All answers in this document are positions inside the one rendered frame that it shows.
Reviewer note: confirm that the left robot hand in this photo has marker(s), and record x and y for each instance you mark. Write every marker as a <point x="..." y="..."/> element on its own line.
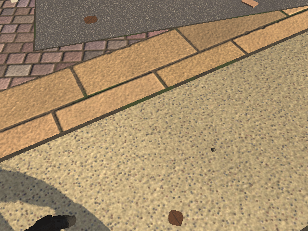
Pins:
<point x="55" y="223"/>

